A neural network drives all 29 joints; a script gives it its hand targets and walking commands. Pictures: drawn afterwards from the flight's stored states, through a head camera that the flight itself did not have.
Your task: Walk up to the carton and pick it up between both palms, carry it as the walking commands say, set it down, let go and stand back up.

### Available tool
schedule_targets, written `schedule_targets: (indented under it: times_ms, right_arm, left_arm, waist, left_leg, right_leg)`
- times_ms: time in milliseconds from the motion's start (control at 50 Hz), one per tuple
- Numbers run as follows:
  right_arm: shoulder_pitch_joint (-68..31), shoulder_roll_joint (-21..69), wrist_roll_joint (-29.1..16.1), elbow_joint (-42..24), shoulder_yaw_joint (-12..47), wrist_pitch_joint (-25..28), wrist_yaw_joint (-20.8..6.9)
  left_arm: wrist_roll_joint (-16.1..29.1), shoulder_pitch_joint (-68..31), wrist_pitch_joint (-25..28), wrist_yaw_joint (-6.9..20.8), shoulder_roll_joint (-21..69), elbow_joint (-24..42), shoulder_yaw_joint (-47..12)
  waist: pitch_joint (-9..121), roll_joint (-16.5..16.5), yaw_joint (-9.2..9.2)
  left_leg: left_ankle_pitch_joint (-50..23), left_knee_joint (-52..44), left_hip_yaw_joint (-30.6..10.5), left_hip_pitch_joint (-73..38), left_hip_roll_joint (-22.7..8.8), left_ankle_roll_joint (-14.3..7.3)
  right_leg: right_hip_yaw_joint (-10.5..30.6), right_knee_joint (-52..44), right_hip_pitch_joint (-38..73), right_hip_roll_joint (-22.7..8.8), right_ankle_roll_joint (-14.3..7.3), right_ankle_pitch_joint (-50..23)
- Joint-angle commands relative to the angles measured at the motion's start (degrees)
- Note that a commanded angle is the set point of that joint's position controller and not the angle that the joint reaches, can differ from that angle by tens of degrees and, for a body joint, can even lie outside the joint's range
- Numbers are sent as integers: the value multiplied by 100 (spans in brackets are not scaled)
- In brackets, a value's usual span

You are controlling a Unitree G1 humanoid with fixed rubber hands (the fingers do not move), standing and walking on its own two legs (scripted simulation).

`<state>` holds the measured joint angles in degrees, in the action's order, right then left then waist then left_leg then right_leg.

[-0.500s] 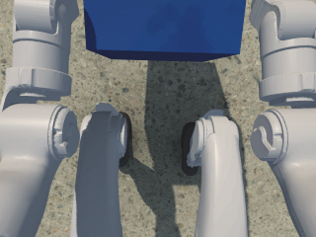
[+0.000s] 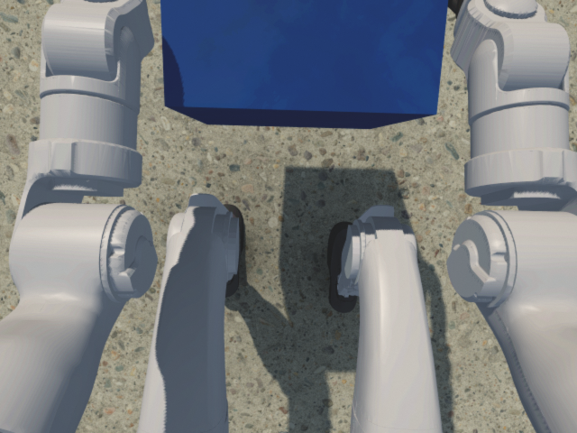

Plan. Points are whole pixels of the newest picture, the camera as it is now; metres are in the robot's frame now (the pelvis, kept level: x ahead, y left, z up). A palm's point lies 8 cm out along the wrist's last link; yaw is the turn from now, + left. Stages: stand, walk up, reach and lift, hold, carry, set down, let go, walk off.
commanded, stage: reach and lift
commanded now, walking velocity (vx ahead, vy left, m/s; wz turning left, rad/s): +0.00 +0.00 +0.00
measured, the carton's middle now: (298, 2) +0.58 +0.01 -0.13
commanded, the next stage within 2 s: none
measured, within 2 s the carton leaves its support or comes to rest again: neither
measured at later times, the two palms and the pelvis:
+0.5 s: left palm out of the picture +0.54 +0.18 +0.01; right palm out of the picture +0.55 -0.15 +0.02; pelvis +0.01 +0.00 +0.06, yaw +0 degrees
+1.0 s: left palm out of the picture +0.51 +0.17 +0.07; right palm out of the picture +0.52 -0.15 +0.08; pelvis +0.00 +0.00 +0.12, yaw +0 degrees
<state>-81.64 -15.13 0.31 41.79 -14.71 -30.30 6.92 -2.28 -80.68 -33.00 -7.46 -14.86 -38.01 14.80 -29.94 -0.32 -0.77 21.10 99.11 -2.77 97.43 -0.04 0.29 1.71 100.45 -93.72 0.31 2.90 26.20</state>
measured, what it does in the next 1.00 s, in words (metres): rises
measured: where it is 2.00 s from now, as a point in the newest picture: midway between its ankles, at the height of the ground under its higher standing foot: (284, 275)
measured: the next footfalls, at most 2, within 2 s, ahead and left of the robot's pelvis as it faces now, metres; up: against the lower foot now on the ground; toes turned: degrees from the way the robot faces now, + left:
none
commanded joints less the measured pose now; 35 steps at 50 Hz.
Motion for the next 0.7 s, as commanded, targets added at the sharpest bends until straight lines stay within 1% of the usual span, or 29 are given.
schedule_targets:
  times_ms: [0,40,60,80,100,120,140,160,180,200,220,260,280,300,340,360,400,420,440,460,500,540,560,580,600,620,640,660,680]
  right_arm:
    - [-4967,6750,-1284,-1596,1994,461,-2336]
    - [-5077,6821,-1569,-2453,2488,463,-2294]
    - [-4949,6853,-1564,-2288,2433,429,-2262]
    - [-4982,6943,-1634,-2784,2749,400,-2213]
    - [-4948,6788,-1684,-2937,2731,383,-2195]
    - [-4973,6814,-1711,-3148,2847,350,-2137]
    - [-5122,6854,-1748,-3138,2892,335,-2121]
    - [-4945,6823,-1679,-2607,2703,293,-2147]
    - [-4952,6938,-1680,-2853,2780,327,-2118]
    - [-4734,7056,-1602,-2337,2668,334,-2151]
    - [-4731,7053,-1606,-2315,2599,378,-2224]
    - [-4246,7257,-1442,-2117,2494,409,-2234]
    - [-4058,7154,-1292,-1621,2235,443,-2267]
    - [-4026,7132,-1176,-1816,2275,457,-2263]
    - [-3699,7368,-1150,-1537,2238,503,-2329]
    - [-3495,7409,-1096,-1431,2199,484,-2379]
    - [-3368,7324,-1103,-1474,2202,508,-2380]
    - [-3406,7466,-1137,-1873,2429,498,-2375]
    - [-3357,7325,-1195,-1742,2279,508,-2394]
    - [-3465,7265,-1246,-1793,2374,524,-2391]
    - [-3766,7290,-1339,-2589,2680,532,-2318]
    - [-3915,7161,-1574,-3096,2901,481,-2275]
    - [-3848,7209,-1606,-2849,2853,482,-2240]
    - [-4044,7228,-1643,-3233,3006,483,-2205]
    - [-4222,7096,-1730,-3662,3106,516,-2139]
    - [-4311,7107,-1796,-3469,3091,485,-2119]
    - [-4154,7071,-1553,-3122,2924,481,-2094]
    - [-4207,7160,-1662,-3108,2966,499,-2122]
    - [-4196,7253,-1491,-2536,2879,492,-2123]
  left_arm:
    - [1459,-4712,426,2154,7142,1202,-2852]
    - [1686,-4805,424,2064,7215,1952,-3324]
    - [1751,-4705,423,2034,7253,1919,-3343]
    - [1929,-5058,460,2003,7070,2445,-3539]
    - [1947,-4753,416,1983,7127,2523,-3641]
    - [1937,-4870,415,1962,7028,2548,-3590]
    - [1974,-4933,394,1963,6991,2552,-3595]
    - [1834,-4786,377,1951,6841,2268,-3428]
    - [1715,-4463,380,1933,6932,2116,-3232]
    - [1598,-4098,398,1942,7012,1604,-3108]
    - [1486,-3898,410,1952,7215,1630,-3082]
    - [1476,-3865,485,1976,7391,1605,-3053]
    - [1393,-3614,488,2028,7452,1262,-2947]
    - [1414,-3477,500,2077,7622,1174,-2895]
    - [1441,-3542,600,2121,7626,1420,-3070]
    - [1451,-3576,600,2140,7593,1515,-3213]
    - [1353,-3229,615,2137,7630,1258,-3101]
    - [1549,-3551,654,2124,7720,1856,-3356]
    - [1529,-3472,617,2110,7686,1856,-3447]
    - [1541,-3503,637,2109,7566,1761,-3400]
    - [1721,-3781,614,2080,7614,2289,-3683]
    - [1828,-3848,596,2008,7501,2783,-3854]
    - [1847,-3971,603,1958,7316,2819,-3846]
    - [1915,-4182,636,1931,7279,3107,-3884]
    - [1939,-4058,608,1894,7381,3171,-3893]
    - [1924,-4125,607,1857,7239,3089,-3807]
    - [1799,-3889,589,1864,7226,2626,-3657]
    - [1703,-3826,575,1876,7138,2629,-3622]
    - [1544,-3732,569,1905,7155,1930,-3311]
  waist:
    - [14775,610,231]
    - [16488,563,200]
    - [16324,502,235]
    - [17004,371,227]
    - [17251,322,245]
    - [17421,375,203]
    - [17387,107,137]
    - [16409,249,31]
    - [16399,131,-75]
    - [15608,75,-171]
    - [15508,210,-45]
    - [15275,218,-34]
    - [14659,276,101]
    - [14784,151,204]
    - [14773,320,184]
    - [14797,360,288]
    - [14612,412,194]
    - [15454,196,348]
    - [15392,541,322]
    - [15211,351,250]
    - [16198,252,366]
    - [16844,413,262]
    - [16412,400,210]
    - [16764,292,263]
    - [16995,273,182]
    - [16566,87,182]
    - [15708,125,171]
    - [15636,186,56]
    - [14690,98,-29]
  left_leg:
    - [-28,-1511,415,-6317,705,244]
    - [-1068,-1481,362,-7309,726,277]
    - [-1241,-1499,316,-7258,778,232]
    - [-1395,-1400,433,-7417,817,237]
    - [-1665,-1473,340,-7563,842,221]
    - [-1606,-1507,414,-7717,829,239]
    - [-1518,-1548,376,-7663,829,202]
    - [-1278,-1627,404,-7180,834,155]
    - [-1301,-1734,385,-7329,830,140]
    - [-997,-1763,406,-6981,792,124]
    - [-1002,-1960,310,-7254,802,121]
    - [-984,-2011,353,-7116,783,209]
    - [-889,-2049,302,-6841,752,233]
    - [-865,-2123,285,-6966,729,249]
    - [-915,-2175,294,-6946,775,266]
    - [-882,-2234,279,-7030,730,296]
    - [-1068,-2278,256,-6999,743,310]
    - [-1293,-2358,243,-7600,769,301]
    - [-1325,-2373,231,-7713,747,343]
    - [-1248,-2372,196,-7583,758,314]
    - [-1533,-2483,176,-8074,765,352]
    - [-1780,-2445,200,-8541,807,313]
    - [-1786,-2443,188,-8404,786,310]
    - [-1748,-2495,172,-8606,807,274]
    - [-1890,-2545,163,-8871,812,259]
    - [-1647,-2627,110,-8644,796,215]
    - [-1337,-2737,194,-8321,767,224]
    - [-1063,-2764,237,-8228,791,203]
    - [-487,-2851,225,-7569,746,160]
  right_leg:
    - [-943,-1621,2293,981,-384,108]
    - [-884,-1635,3231,1036,-363,-645]
    - [-866,-1668,3132,1033,-352,-721]
    - [-758,-1660,3735,1051,-338,-1029]
    - [-826,-1624,3847,1076,-305,-1250]
    - [-698,-1755,4064,1067,-291,-1232]
    - [-745,-1772,4146,1052,-278,-1150]
    - [-694,-1764,3750,1024,-265,-928]
    - [-668,-1862,3936,1043,-269,-968]
    - [-630,-1935,3648,1002,-272,-615]
    - [-714,-1998,3572,1040,-265,-569]
    - [-676,-2128,3644,1028,-280,-592]
    - [-713,-2178,3322,982,-289,-498]
    - [-718,-2244,3453,1003,-292,-522]
    - [-688,-2281,3495,1006,-318,-571]
    - [-726,-2334,3484,1009,-328,-532]
    - [-676,-2421,3460,1005,-307,-691]
    - [-729,-2467,3899,1091,-296,-953]
    - [-726,-2466,3691,1066,-329,-916]
    - [-706,-2504,3603,1058,-333,-786]
    - [-669,-2636,4500,1083,-321,-1227]
    - [-610,-2587,4701,1081,-286,-1381]
    - [-542,-2667,4566,1041,-294,-1306]
    - [-540,-2705,4906,1081,-290,-1375]
    - [-513,-2745,5135,1065,-291,-1475]
    - [-547,-2795,5006,1064,-262,-1282]
    - [-521,-2840,4764,1028,-284,-1007]
    - [-472,-2938,4862,1000,-313,-777]
    - [-403,-3049,4610,932,-320,-251]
